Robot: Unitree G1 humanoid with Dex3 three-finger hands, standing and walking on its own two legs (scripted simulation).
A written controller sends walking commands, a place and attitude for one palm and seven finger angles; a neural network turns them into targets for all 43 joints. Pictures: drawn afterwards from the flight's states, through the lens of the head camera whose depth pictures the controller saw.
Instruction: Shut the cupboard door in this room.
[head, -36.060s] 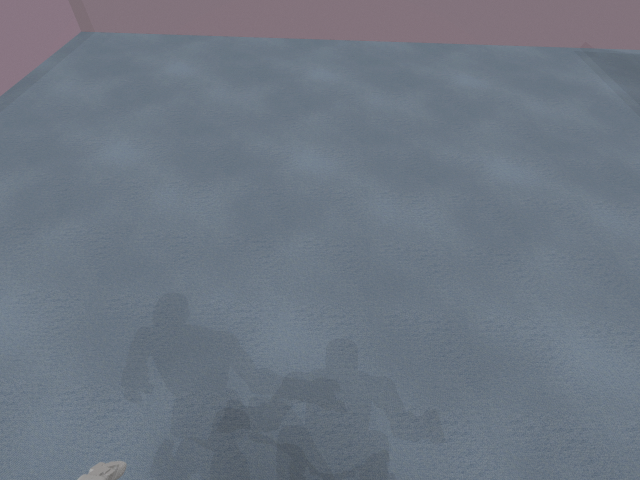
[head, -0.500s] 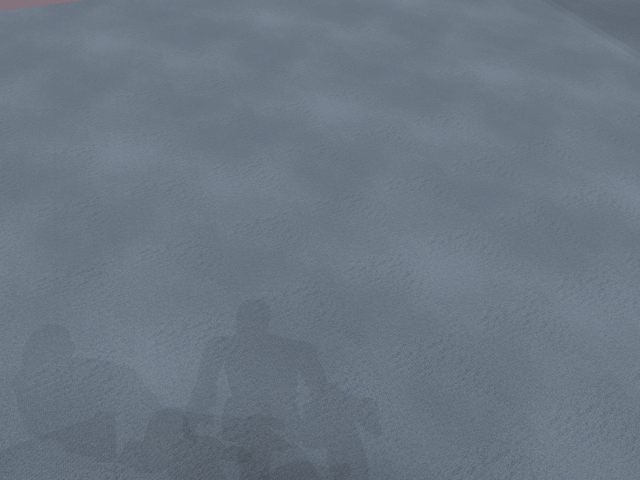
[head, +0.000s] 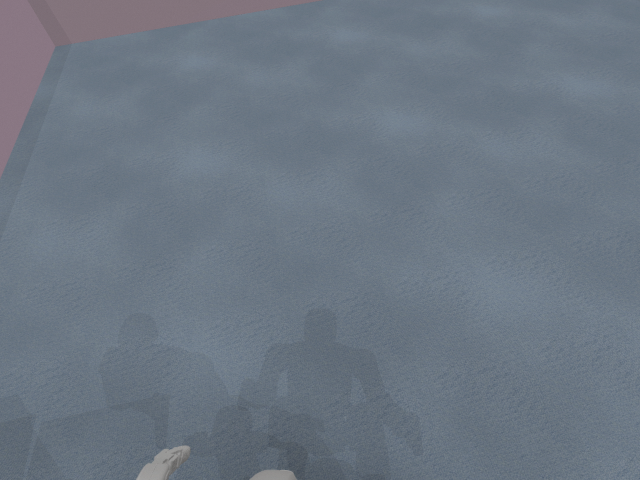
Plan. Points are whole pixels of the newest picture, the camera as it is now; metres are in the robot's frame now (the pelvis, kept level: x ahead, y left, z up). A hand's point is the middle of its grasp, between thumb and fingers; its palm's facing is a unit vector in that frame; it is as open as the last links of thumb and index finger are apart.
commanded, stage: turn or walk to find it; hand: left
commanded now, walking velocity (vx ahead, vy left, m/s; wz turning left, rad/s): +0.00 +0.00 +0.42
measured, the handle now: out of the picture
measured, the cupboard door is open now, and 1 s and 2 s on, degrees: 88 88 88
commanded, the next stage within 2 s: none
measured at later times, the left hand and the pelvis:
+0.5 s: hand out of the picture -0.06 +0.24 -0.18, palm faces +0.29 -0.92 -0.25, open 7.4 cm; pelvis -0.02 +0.03 +0.00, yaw +13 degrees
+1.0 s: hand out of the picture +0.02 +0.21 -0.14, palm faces +0.41 -0.87 -0.28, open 7.4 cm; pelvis -0.01 -0.01 +0.00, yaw +25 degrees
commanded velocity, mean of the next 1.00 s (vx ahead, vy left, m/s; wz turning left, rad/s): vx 0.00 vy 0.00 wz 0.42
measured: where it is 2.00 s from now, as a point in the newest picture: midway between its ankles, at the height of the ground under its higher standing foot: outside the picture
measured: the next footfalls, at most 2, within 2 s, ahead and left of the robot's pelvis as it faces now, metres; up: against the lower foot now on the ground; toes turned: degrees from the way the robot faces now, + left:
left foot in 0.40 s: -0.02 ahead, +0.13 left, +0.00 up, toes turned +16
right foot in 0.88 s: +0.07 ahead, -0.08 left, +0.00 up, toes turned +17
